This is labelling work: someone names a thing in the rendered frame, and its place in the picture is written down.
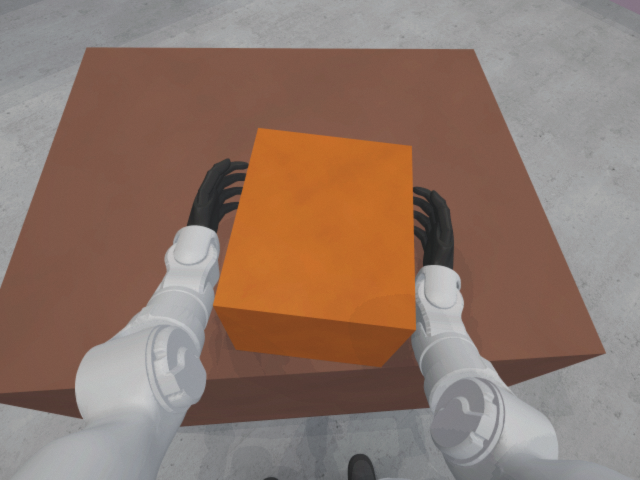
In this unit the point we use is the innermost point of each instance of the right robot forearm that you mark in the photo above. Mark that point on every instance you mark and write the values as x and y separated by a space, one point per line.
443 349

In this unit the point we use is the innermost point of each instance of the left robot hand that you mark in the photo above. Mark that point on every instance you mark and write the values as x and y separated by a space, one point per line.
208 208

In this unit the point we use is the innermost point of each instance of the left robot upper arm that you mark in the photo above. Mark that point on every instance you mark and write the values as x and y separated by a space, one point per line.
133 393

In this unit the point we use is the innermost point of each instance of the pedestal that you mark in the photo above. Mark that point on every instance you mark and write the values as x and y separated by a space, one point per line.
140 130

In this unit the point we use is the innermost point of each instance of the robot right foot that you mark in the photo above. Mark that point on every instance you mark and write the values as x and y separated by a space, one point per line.
360 468

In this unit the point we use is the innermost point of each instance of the right robot upper arm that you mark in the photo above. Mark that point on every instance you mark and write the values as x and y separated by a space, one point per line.
486 433

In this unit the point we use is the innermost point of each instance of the right robot hand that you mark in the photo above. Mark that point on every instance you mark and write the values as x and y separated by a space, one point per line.
437 239

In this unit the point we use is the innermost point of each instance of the carton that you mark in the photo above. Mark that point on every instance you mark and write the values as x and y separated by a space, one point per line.
320 261

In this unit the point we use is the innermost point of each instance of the left robot forearm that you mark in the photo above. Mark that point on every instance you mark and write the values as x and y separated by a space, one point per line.
185 296

